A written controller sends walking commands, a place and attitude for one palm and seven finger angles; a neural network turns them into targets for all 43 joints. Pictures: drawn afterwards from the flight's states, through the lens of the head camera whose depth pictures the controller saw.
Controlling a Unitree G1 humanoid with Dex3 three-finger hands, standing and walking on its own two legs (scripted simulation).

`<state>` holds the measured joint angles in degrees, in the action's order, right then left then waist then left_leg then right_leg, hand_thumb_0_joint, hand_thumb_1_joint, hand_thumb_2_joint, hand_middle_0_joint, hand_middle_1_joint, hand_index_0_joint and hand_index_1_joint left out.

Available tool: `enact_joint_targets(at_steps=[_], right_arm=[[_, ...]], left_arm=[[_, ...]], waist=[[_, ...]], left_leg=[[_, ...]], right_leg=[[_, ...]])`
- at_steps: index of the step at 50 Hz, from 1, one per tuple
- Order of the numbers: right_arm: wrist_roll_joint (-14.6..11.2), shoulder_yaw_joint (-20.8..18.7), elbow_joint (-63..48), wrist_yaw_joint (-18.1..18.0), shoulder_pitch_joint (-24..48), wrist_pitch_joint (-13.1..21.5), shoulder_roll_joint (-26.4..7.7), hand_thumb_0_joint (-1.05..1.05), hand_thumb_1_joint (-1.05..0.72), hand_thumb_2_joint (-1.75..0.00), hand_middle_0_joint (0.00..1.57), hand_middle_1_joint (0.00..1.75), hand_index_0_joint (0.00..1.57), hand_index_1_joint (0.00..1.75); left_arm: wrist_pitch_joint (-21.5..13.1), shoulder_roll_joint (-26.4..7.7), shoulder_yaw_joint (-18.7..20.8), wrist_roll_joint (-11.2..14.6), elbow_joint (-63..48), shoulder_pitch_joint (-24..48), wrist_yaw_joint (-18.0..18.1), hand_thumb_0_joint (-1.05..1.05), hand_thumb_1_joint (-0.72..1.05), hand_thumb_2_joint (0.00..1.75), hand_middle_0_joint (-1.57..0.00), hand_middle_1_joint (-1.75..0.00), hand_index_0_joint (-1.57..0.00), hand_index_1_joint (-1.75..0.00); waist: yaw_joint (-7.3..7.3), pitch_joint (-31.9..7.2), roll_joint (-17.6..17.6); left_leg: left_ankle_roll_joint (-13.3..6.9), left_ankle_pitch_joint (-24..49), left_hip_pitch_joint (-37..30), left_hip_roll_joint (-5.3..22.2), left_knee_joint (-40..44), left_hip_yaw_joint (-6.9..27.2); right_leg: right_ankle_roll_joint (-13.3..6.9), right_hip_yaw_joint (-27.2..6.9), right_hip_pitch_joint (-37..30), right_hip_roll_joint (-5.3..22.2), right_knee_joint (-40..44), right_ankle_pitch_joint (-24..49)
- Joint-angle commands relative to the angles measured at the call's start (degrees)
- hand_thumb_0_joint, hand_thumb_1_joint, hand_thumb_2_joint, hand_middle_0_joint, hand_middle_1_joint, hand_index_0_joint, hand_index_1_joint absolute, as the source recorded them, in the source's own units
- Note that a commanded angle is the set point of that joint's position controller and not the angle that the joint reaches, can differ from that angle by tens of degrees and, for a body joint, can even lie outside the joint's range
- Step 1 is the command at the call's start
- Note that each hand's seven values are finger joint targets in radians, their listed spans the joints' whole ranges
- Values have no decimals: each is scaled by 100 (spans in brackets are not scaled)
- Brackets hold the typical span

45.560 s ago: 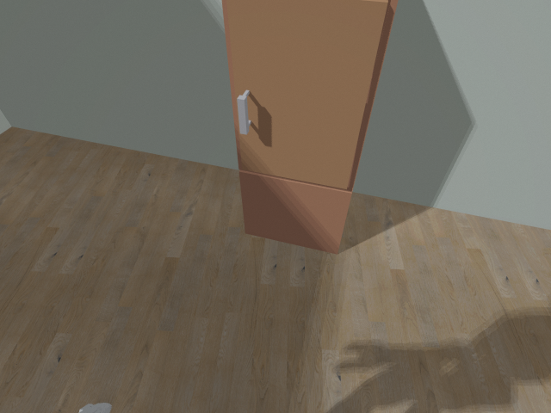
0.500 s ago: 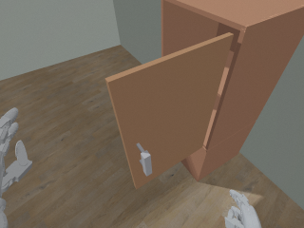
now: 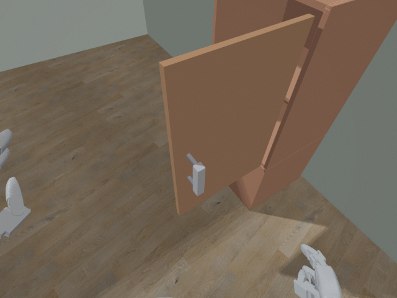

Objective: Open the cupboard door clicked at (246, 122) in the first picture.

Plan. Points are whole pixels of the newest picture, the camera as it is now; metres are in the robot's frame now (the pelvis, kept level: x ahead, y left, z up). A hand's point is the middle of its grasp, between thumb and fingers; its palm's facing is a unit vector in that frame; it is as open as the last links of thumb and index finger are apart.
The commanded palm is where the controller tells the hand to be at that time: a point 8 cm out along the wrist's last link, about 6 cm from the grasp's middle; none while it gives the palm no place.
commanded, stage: step back with the hand held close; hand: left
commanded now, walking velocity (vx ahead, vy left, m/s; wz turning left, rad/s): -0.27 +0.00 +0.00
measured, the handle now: (194, 174) +0.43 +0.05 -0.08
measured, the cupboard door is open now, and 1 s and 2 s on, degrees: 91 91 91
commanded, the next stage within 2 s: stop stepping back and stand still in 0.66 s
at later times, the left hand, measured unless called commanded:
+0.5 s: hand out of the picture +0.10 +0.27 +0.18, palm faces +0.48 -0.72 -0.50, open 7.4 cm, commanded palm +0.04 +0.30 +0.18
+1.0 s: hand out of the picture +0.02 +0.22 +0.17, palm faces +0.26 -0.77 -0.57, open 7.4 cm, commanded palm -0.04 +0.27 +0.18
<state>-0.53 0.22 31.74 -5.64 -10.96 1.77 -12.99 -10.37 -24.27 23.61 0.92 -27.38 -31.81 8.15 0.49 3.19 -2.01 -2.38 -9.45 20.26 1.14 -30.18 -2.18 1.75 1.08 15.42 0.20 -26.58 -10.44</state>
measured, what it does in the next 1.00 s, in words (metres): walks backwards: right foot, then left foot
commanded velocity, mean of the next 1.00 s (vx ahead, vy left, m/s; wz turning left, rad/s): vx -0.22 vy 0.00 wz -0.04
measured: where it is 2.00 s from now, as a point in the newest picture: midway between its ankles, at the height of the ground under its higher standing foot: outside the picture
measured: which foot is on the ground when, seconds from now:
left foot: down 0.00-0.54, up 0.56-0.70, down 0.72-1.00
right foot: down 0.00-0.34, up 0.36-0.54, down 0.56-0.72, up 0.74-1.00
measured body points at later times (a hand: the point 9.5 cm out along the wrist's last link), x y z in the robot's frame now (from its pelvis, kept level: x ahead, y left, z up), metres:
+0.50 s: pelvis -0.09 -0.01 -0.01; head -0.06 +0.01 +0.44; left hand +0.07 +0.31 +0.21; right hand +0.10 -0.23 -0.09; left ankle +0.07 +0.10 -0.73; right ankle -0.14 -0.13 -0.70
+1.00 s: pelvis -0.19 -0.02 +0.00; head -0.17 -0.01 +0.45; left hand +0.00 +0.26 +0.20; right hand -0.04 -0.26 -0.07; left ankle -0.09 +0.09 -0.73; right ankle -0.25 -0.11 -0.72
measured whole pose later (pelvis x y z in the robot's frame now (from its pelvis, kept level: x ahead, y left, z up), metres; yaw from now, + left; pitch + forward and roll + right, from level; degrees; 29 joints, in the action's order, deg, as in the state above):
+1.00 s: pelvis -0.19 -0.02 +0.00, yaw -3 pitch +2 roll -1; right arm 0.7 0.2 33.1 -3.8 -13.2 7.9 -9.9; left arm -10.1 -30.0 26.5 3.0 -35.5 -39.0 8.4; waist -2.0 1.0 1.6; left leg -0.9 -5.3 22.0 2.4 -23.7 -4.5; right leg -0.3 3.8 11.6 -1.8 -32.5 -26.7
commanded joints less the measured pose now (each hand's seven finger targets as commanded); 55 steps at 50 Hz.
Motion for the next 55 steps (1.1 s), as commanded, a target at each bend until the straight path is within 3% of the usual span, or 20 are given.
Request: enact_joint_targets(at_steps=[1,5,11,14,17,19,24,26,27,28,30,33,34,35,36,39,47,49,52,55], right_arm=[[25,-305,-905,-70,613,494,-851,0,-90,-90,20,30,20,30],[40,-341,-827,-27,509,664,-804,0,-90,-90,20,30,20,30],[94,-318,-404,12,236,668,-639,0,-90,-90,20,30,20,30],[54,-299,-471,-46,383,610,-699,0,-90,-90,20,30,20,30],[84,-344,-665,-77,755,692,-803,0,-90,-90,20,30,20,30],[147,-438,-633,33,650,817,-588,0,-90,-90,20,30,20,30],[100,-382,-395,221,664,928,-573,0,-90,-90,20,30,20,30],[105,-392,-290,232,580,836,-544,0,-90,-90,20,30,20,30],[124,-425,-196,242,484,762,-465,0,-90,-90,20,30,20,30],[244,-343,-139,247,575,756,-442,0,-90,-90,20,30,20,30],[104,-312,-271,191,632,729,-386,0,-90,-90,20,30,20,30],[90,-106,-279,-35,913,594,-356,0,-90,-90,20,30,20,30],[54,-100,-296,-75,868,584,-457,0,-90,-90,20,30,20,30],[18,-213,-359,-53,758,592,-645,0,-90,-90,20,30,20,30],[33,-332,-419,67,558,654,-680,0,-90,-90,20,30,20,30],[188,-399,-474,226,334,890,-571,0,-90,-90,20,30,20,30],[122,-283,-593,87,318,865,-608,0,-90,-90,20,30,20,30],[103,-279,-561,38,346,791,-574,0,-90,-90,20,30,20,30],[163,-262,-361,74,329,705,-604,0,-90,-90,20,30,20,30],[37,-288,-133,81,162,766,-622,0,-90,-90,20,30,20,30]], left_arm=[[-480,-956,915,-61,-1217,245,171,0,90,90,-20,-30,-20,-30],[-545,-935,958,-70,-1253,272,160,0,90,90,-20,-30,-20,-30],[-541,-1031,696,58,-1426,711,261,0,90,90,-20,-30,-20,-30],[-556,-1131,790,67,-1429,781,292,0,90,90,-20,-30,-20,-30],[-653,-1206,1133,-24,-1583,609,239,0,90,90,-20,-30,-20,-30],[-672,-1336,1276,72,-1909,571,187,0,90,90,-20,-30,-20,-30],[-557,-938,883,361,-1219,-57,177,0,90,90,-20,-30,-20,-30],[-591,-1014,750,330,-1214,409,130,0,90,90,-20,-30,-20,-30],[-658,-1365,899,202,-1372,644,192,0,90,90,-20,-30,-20,-30],[-746,-1598,947,30,-1488,1124,302,0,90,90,-20,-30,-20,-30],[-502,-1178,414,-33,-1168,1263,204,0,90,90,-20,-30,-20,-30],[-353,-1283,641,-41,-1198,1108,174,0,90,90,-20,-30,-20,-30],[-378,-1251,586,12,-1440,1129,132,0,90,90,-20,-30,-20,-30],[-433,-1431,761,37,-1760,1093,110,0,90,90,-20,-30,-20,-30],[-475,-1494,892,87,-1827,918,61,0,90,90,-20,-30,-20,-30],[-474,-1170,925,250,-1750,-156,24,0,90,90,-20,-30,-20,-30],[-225,-1326,1205,284,-1714,-720,245,0,90,90,-20,-30,-20,-30],[-189,-1230,1083,237,-1376,-617,255,0,90,90,-20,-30,-20,-30],[-258,-1496,1195,245,-1306,19,315,0,90,90,-20,-30,-20,-30],[-210,-913,520,127,-702,524,255,0,90,90,-20,-30,-20,-30]], waist=[[28,-614,-802],[-7,-625,-486],[-215,-606,695],[-194,-416,110],[52,-729,-1841],[86,-1229,-959],[19,-941,-1244],[-39,-636,-58],[-69,-702,925],[12,-516,1194],[-16,-773,1764],[-50,-591,753],[-82,-770,104],[-16,-1250,-700],[108,-1800,-979],[52,-1761,-1221],[-144,-769,-1210],[-197,-648,-874],[-130,-583,886],[-215,-343,984]], left_leg=[[-317,-2970,2118,758,1715,938],[-300,-3127,2189,633,1211,865],[260,-1404,-565,-220,-766,181],[122,-2084,-58,145,208,753],[-514,-4049,2450,1513,2556,2439],[-561,-2364,1308,1558,2113,2069],[-88,-2009,796,1404,2027,956],[314,-1653,444,872,681,518],[541,-1075,-294,279,-1168,195],[624,-1356,-141,-34,-2394,172],[512,-1593,592,-152,-2714,250],[466,-657,4,-290,-325,-218],[423,841,-594,-200,679,-199],[98,3815,-1595,669,809,548],[-283,5384,-2355,1499,776,1067],[-683,3950,-1565,1921,1095,1554],[-71,-2671,566,1003,2384,712],[195,-2510,646,553,1789,334],[373,-802,-67,21,-1410,313],[323,-901,666,135,-1936,352]], right_leg=[[2,-146,-1927,-354,-896,32],[-106,-512,-1587,-271,-850,-281],[-523,-1239,1542,705,957,-1299],[-248,-705,1356,236,500,-1738],[-15,-28,-1277,-786,-2553,-1007],[-169,-213,-634,-700,-3282,-1621],[-383,45,-560,-514,-1431,-2187],[-729,-1157,89,216,708,-2195],[-1189,-3042,1328,1477,1834,-2264],[-1449,-3178,1628,2165,1958,-180],[-1077,-1743,233,1466,743,2978],[-627,-884,-325,856,-187,4588],[-342,-651,-341,489,-546,4231],[-13,-414,187,30,-1041,2467],[-32,-483,489,-245,-1706,-837],[-106,-529,592,-340,-2886,-2318],[-183,549,-1109,-450,-702,-1639],[-320,460,-1414,-294,442,-1483],[-1185,-2229,675,1826,1915,-1767],[-937,-1519,91,1502,1279,-943]])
